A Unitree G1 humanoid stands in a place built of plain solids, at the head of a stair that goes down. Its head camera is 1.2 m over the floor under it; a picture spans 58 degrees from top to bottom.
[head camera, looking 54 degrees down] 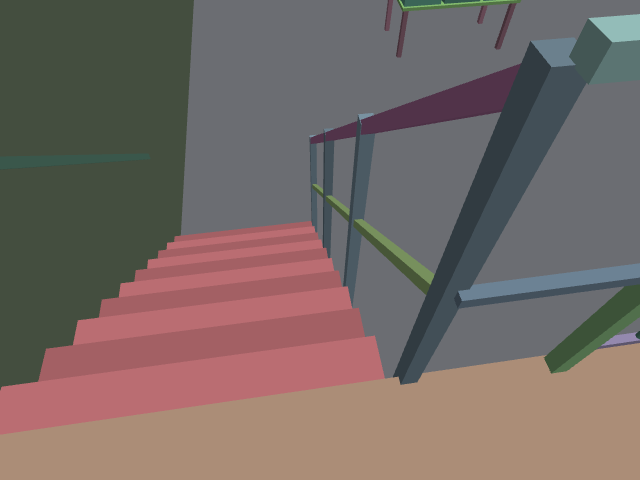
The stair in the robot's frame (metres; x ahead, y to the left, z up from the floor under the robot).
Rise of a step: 0.18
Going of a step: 0.20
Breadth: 1.21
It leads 8 degrees to the left of straight ahead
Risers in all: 11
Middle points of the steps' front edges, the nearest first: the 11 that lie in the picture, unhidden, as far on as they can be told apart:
0.32 0.38 0.00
0.52 0.41 -0.18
0.72 0.44 -0.37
0.92 0.47 -0.55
1.13 0.50 -0.74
1.33 0.53 -0.92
1.53 0.56 -1.11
1.74 0.59 -1.29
1.94 0.62 -1.48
2.14 0.65 -1.66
2.34 0.67 -1.85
